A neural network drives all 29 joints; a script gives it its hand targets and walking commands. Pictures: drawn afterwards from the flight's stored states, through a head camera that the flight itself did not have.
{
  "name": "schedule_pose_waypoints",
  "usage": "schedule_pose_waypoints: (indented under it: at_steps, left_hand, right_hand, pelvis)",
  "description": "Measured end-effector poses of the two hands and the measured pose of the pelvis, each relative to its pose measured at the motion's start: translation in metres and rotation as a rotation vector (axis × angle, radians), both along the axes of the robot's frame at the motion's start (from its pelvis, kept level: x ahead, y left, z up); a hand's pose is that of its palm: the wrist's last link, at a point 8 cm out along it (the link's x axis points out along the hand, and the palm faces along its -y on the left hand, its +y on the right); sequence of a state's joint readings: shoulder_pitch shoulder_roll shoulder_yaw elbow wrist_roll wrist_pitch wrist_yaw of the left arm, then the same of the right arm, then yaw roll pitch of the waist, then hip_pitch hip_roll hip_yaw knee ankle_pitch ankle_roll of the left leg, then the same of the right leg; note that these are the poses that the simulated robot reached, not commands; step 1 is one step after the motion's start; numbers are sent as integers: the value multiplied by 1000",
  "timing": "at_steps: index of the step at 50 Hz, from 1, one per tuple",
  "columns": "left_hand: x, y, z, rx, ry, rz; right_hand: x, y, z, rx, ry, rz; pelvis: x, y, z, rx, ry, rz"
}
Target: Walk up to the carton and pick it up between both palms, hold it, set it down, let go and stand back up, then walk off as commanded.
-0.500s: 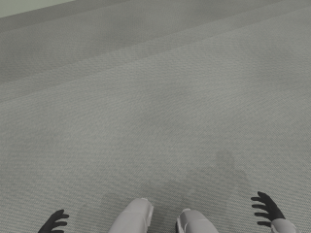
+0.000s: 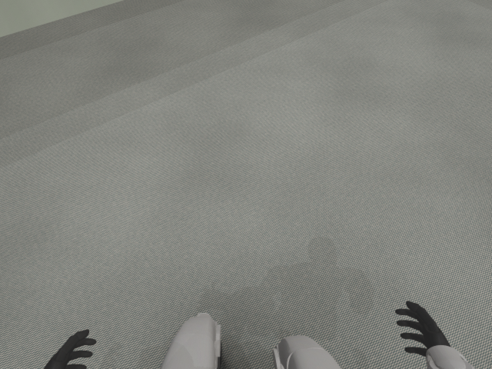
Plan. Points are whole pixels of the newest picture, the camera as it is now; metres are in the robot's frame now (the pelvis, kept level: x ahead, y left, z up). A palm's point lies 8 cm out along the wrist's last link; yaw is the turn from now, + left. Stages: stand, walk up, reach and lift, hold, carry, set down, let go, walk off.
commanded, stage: walk up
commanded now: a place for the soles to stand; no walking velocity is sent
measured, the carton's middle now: out of the picture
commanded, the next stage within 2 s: none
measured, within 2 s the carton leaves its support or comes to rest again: neither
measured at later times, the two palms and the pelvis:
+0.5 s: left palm out of the picture -0.07 +0.27 -0.09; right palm out of the picture -0.07 -0.30 -0.11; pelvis -0.17 -0.01 +0.01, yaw -2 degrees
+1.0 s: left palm out of the picture -0.12 +0.28 -0.05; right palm out of the picture -0.21 -0.33 -0.09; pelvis -0.24 -0.01 +0.02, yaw -18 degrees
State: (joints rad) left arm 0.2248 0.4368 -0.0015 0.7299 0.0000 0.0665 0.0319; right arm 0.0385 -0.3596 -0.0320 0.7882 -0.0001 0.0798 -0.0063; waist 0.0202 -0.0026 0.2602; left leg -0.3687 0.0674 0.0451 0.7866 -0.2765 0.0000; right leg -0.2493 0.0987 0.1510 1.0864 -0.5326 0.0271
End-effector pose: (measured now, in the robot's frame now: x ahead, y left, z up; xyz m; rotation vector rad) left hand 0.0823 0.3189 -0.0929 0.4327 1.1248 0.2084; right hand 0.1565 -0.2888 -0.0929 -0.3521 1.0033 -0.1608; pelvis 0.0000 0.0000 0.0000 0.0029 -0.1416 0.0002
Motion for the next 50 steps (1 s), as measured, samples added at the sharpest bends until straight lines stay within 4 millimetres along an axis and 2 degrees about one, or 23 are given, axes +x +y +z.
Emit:
schedule_pose_waypoints:
  at_steps: [3, 5, 10, 13, 20, 24, 28, 32, 37, 43, 46, 50]
  left_hand:
    - [-15, -18, 3, 18, -5, -29]
    - [-27, -32, 10, 11, -9, -28]
    - [-47, -55, 26, -9, -19, -41]
    - [-61, -62, 28, -21, -14, -47]
    - [-117, -62, 15, -50, 27, -36]
    - [-150, -52, 3, -72, 38, -29]
    - [-175, -42, -3, -90, 45, -45]
    - [-184, -32, 3, -76, 31, -112]
    - [-183, -21, 14, -33, -4, -202]
    - [-177, -32, 29, 17, -44, -305]
    - [-189, -39, 36, 23, -52, -311]
    - [-203, -40, 47, 24, -22, -301]
  right_hand:
    - [-30, -18, -14, 33, 1, -31]
    - [-50, -25, -17, 41, 30, -52]
    - [-95, -33, -13, 67, 83, -74]
    - [-120, -36, -11, 65, 117, -79]
    - [-177, -29, -14, 53, 162, -79]
    - [-212, -17, -15, 40, 164, -75]
    - [-257, -8, -10, 30, 160, -107]
    - [-293, -7, 1, 25, 124, -158]
    - [-328, -13, 10, 39, 72, -205]
    - [-365, -30, 7, 97, 23, -283]
    - [-372, -37, 3, 116, 14, -308]
    - [-363, -38, 8, 140, -32, -320]
  pelvis:
    - [-21, -16, -6, 23, -10, -26]
    - [-34, -22, 0, 35, -9, -30]
    - [-62, -30, 16, 43, 26, -41]
    - [-82, -33, 22, 39, 66, -43]
    - [-133, -25, 21, 24, 114, -44]
    - [-165, -11, 15, 5, 123, -43]
    - [-192, 3, 14, 2, 103, -75]
    - [-214, 10, 17, -9, 83, -133]
    - [-232, 8, 18, -15, 68, -197]
    - [-245, -9, 16, 8, 67, -284]
    - [-248, -14, 17, 7, 51, -295]
    - [-240, -12, 25, 8, 35, -321]
